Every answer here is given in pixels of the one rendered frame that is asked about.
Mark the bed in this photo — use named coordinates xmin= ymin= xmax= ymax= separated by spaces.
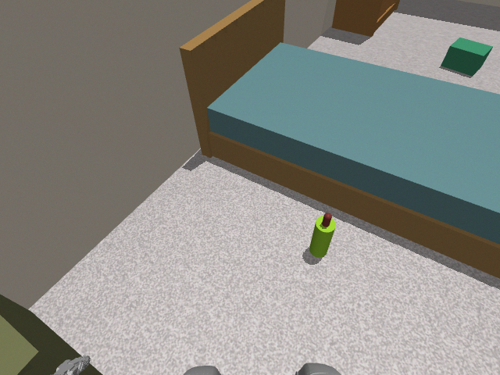
xmin=180 ymin=0 xmax=500 ymax=279

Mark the bookshelf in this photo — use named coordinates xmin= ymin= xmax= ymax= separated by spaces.
xmin=332 ymin=0 xmax=400 ymax=37

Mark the left robot hand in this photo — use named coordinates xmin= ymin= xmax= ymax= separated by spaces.
xmin=54 ymin=355 xmax=91 ymax=375

